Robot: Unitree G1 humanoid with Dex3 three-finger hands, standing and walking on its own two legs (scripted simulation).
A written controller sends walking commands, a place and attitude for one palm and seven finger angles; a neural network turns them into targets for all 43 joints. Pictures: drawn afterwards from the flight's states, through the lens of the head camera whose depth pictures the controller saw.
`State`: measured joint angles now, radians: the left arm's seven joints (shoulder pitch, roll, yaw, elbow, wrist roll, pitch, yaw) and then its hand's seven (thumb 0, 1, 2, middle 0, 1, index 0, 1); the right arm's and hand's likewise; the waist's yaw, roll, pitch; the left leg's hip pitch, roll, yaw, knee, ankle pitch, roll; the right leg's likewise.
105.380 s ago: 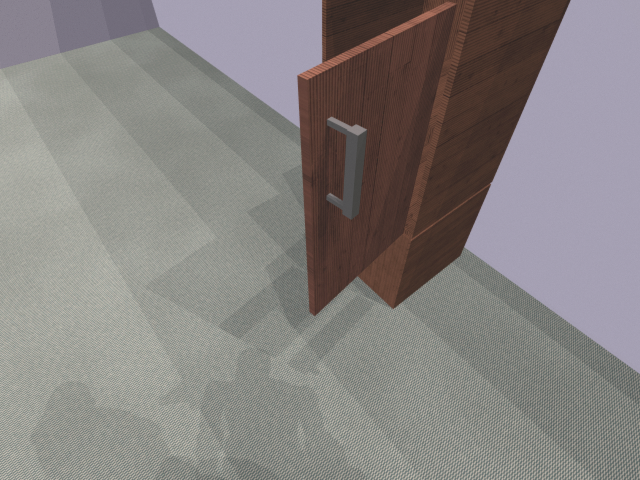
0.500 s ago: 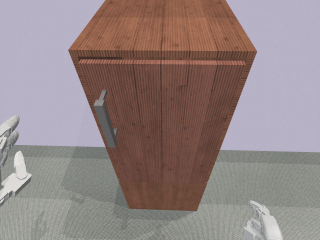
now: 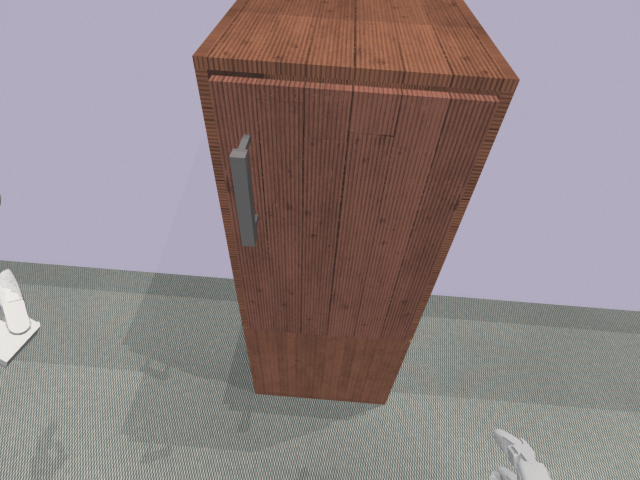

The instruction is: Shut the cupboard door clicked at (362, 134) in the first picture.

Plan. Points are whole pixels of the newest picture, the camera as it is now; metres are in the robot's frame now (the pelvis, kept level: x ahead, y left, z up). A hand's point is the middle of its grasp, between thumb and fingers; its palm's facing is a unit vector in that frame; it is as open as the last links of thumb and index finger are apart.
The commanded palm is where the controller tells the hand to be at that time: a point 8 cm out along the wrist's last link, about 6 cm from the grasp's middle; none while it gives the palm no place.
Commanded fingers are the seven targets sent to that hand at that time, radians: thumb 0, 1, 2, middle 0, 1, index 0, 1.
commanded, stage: step back with the hand held close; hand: left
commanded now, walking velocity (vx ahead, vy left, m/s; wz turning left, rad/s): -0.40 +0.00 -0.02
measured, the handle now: (247, 193) +0.48 +0.14 +0.11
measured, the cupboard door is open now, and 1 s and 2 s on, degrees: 0 0 0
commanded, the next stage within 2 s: stop stepping back and stand still in 0.52 s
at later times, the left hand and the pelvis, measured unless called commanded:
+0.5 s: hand out of the picture +0.13 +0.31 +0.20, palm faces +0.50 -0.80 -0.33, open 7.5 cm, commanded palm +0.07 +0.33 +0.19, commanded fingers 0.00 0.90 0.90 -0.20 -0.30 -0.20 -0.30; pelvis -0.07 +0.03 +0.02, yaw -1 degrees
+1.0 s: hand out of the picture +0.06 +0.33 +0.17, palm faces +0.55 -0.79 -0.27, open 7.4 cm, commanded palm -0.02 +0.34 +0.19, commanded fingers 0.00 0.90 0.90 -0.20 -0.30 -0.20 -0.30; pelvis -0.17 +0.04 +0.00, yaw -2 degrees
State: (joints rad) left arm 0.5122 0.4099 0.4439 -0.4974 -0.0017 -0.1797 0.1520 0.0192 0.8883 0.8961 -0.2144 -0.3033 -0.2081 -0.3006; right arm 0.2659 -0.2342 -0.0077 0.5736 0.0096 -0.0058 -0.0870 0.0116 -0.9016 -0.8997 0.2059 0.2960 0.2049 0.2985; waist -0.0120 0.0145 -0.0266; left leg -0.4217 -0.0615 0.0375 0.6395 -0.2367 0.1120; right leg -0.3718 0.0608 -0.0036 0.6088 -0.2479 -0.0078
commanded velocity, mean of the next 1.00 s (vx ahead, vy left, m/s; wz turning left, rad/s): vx -0.14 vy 0.03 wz -0.04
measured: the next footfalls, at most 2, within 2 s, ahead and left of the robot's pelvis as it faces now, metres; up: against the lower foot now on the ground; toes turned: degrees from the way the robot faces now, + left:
right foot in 0.70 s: -0.18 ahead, -0.05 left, +0.00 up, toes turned -1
left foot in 0.94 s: -0.09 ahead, +0.14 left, +0.00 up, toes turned +0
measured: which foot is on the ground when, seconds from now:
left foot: down 0.00-0.72, up 0.74-0.92, down 0.94-1.00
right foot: down 0.00-0.24, up 0.26-0.68, down 0.70-1.00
